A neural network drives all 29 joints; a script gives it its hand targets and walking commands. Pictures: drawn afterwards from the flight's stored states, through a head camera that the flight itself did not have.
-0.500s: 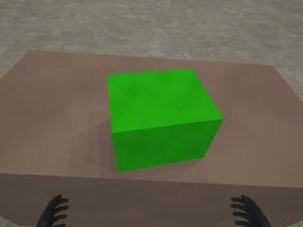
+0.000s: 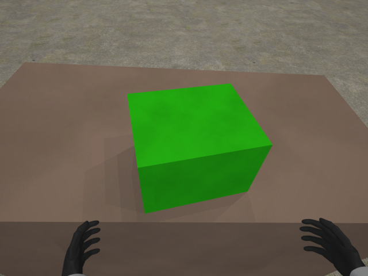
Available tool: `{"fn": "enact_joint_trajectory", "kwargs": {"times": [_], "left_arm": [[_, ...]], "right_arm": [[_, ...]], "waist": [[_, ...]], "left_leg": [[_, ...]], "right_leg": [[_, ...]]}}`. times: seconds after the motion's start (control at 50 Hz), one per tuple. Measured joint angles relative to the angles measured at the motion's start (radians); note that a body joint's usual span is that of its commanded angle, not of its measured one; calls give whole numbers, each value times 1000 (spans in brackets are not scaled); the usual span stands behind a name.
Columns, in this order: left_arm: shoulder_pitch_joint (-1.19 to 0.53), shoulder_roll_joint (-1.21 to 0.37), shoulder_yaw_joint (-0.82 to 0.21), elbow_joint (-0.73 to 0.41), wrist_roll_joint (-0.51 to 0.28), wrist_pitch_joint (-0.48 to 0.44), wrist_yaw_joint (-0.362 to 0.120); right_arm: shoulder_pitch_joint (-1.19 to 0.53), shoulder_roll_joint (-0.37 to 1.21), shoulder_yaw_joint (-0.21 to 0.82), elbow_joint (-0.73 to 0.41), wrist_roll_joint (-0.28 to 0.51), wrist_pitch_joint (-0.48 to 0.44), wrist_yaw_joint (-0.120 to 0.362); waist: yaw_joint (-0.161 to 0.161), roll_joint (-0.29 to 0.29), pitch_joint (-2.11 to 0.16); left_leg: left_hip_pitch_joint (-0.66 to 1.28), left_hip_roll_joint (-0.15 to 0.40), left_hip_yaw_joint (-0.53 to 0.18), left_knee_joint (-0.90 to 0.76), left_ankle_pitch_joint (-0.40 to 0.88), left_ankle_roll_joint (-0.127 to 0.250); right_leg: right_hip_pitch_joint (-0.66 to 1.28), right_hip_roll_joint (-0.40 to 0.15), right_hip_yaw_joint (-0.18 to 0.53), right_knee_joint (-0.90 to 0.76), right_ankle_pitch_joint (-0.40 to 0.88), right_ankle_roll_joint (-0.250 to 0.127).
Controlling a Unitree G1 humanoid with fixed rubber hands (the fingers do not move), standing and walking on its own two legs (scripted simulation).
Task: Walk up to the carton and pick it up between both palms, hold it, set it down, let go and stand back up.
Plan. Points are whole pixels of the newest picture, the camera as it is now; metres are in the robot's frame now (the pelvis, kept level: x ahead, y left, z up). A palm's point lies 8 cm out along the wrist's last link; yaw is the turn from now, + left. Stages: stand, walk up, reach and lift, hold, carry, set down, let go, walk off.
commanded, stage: reach and lift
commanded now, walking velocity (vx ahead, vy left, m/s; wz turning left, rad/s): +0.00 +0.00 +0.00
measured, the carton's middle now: (190, 144) +0.45 -0.02 +0.02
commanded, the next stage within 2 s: none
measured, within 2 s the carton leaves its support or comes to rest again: neither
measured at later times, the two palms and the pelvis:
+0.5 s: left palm (82, 248) +0.18 +0.18 +0.04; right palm (338, 236) +0.20 -0.30 +0.04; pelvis +0.00 -0.02 +0.00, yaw +0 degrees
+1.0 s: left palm (82, 209) +0.24 +0.20 +0.06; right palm (331, 196) +0.27 -0.30 +0.07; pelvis +0.00 -0.01 +0.00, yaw -2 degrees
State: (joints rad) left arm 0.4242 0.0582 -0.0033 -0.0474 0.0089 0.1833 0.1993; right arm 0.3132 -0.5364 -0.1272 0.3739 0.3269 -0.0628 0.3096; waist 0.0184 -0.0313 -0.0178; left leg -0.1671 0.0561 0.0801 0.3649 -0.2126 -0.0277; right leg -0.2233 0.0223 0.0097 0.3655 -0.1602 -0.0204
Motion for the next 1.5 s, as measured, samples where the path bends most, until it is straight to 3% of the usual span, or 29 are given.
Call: {"fn": "enact_joint_trajectory", "kwargs": {"times": [0.14,0.32,0.52,0.96,1.12,1.5], "left_arm": [[15,-22,-3,-73,-3,-17,10],[14,-21,1,-123,-31,-44,18],[-22,-25,1,-145,-49,-50,32],[-262,10,66,-186,-54,157,28],[-343,27,81,-204,-81,243,25],[-608,72,166,-92,-159,380,-20]], "right_arm": [[3,-26,27,-36,61,-23,2],[16,-8,44,-136,88,-44,-20],[-24,-4,59,-145,100,-49,-32],[-296,-81,95,-57,191,63,-29],[-408,-99,91,-34,195,117,-33],[-662,-101,108,15,161,251,-92]], "waist": [[11,-1,2],[12,6,-4],[14,4,-19],[20,-15,24],[29,0,21],[57,51,-4]], "left_leg": [[-1,10,-8,12,-7,-11],[-12,14,-20,15,-6,-23],[-8,11,-22,-3,1,-26],[-8,19,-9,-18,8,-21],[-36,19,-16,-20,15,-21],[-120,12,-38,-41,54,-27]], "right_leg": [[-2,11,-5,15,-10,-11],[-21,18,-9,39,-22,-23],[-28,20,1,37,-21,-25],[-16,36,29,-24,22,-22],[-39,37,28,-34,33,-22],[-127,34,17,-33,55,-27]]}}
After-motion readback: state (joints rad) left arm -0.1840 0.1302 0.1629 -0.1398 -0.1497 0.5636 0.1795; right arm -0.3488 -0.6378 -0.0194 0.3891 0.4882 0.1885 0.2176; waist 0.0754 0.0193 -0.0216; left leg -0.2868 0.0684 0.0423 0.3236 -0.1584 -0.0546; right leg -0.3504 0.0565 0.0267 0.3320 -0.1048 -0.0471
